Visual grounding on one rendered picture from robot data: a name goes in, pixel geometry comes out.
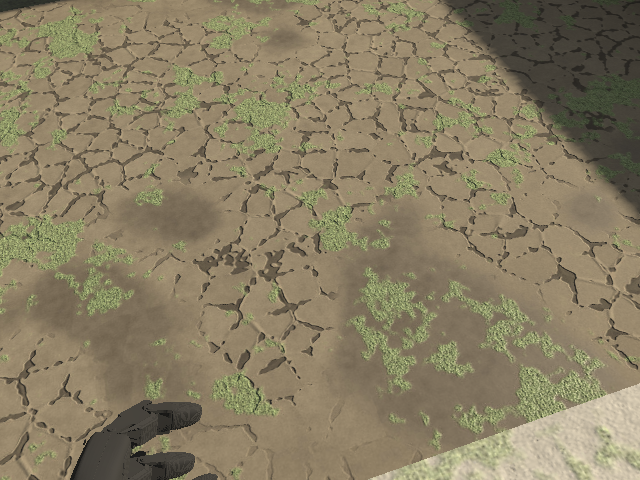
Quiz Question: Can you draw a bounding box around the robot left hand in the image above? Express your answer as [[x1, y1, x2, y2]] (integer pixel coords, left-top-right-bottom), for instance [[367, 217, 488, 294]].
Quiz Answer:
[[70, 400, 218, 480]]

